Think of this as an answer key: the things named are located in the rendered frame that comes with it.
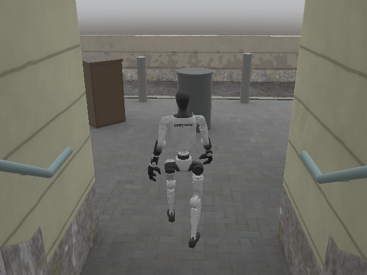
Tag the left robot hand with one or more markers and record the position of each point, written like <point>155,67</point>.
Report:
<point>151,174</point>

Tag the robot left upper arm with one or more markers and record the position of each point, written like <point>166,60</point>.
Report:
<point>162,131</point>

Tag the right robot hand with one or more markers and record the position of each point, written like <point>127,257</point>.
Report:
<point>203,156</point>

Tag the right robot forearm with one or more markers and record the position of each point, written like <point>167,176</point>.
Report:
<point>208,149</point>

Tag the robot right thigh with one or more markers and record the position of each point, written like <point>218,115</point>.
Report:
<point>198,178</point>

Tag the right robot shin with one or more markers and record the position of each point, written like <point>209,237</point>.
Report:
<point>194,218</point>

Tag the robot right upper arm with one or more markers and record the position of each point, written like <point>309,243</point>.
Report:
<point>203,129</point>

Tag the left robot forearm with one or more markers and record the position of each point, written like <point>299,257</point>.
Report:
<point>156,155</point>

